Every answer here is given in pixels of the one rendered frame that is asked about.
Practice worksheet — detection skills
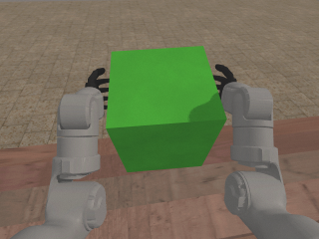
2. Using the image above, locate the robot left forearm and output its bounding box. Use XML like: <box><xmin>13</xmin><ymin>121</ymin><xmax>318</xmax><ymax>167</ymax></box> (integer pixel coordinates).
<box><xmin>45</xmin><ymin>87</ymin><xmax>105</xmax><ymax>219</ymax></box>

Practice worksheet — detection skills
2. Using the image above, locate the robot left hand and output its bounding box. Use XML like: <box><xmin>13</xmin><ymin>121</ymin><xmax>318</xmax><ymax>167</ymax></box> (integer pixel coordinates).
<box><xmin>85</xmin><ymin>68</ymin><xmax>110</xmax><ymax>110</ymax></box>

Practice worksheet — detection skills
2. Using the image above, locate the robot right upper arm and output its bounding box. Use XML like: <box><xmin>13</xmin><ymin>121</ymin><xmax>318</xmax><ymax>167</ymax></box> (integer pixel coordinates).
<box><xmin>223</xmin><ymin>170</ymin><xmax>319</xmax><ymax>239</ymax></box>

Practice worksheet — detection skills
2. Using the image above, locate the robot right forearm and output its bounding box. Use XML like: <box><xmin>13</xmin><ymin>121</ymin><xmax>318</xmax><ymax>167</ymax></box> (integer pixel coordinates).
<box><xmin>221</xmin><ymin>82</ymin><xmax>287</xmax><ymax>205</ymax></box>

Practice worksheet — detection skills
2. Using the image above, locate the carton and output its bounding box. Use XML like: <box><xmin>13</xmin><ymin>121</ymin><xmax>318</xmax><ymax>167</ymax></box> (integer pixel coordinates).
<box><xmin>106</xmin><ymin>46</ymin><xmax>227</xmax><ymax>172</ymax></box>

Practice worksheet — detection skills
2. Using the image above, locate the robot right hand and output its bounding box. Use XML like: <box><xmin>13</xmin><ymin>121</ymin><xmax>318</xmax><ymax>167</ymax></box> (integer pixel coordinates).
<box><xmin>213</xmin><ymin>64</ymin><xmax>237</xmax><ymax>99</ymax></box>

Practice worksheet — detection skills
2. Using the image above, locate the robot left upper arm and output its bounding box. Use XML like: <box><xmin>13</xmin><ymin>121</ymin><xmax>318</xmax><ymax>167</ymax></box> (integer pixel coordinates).
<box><xmin>10</xmin><ymin>181</ymin><xmax>107</xmax><ymax>239</ymax></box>

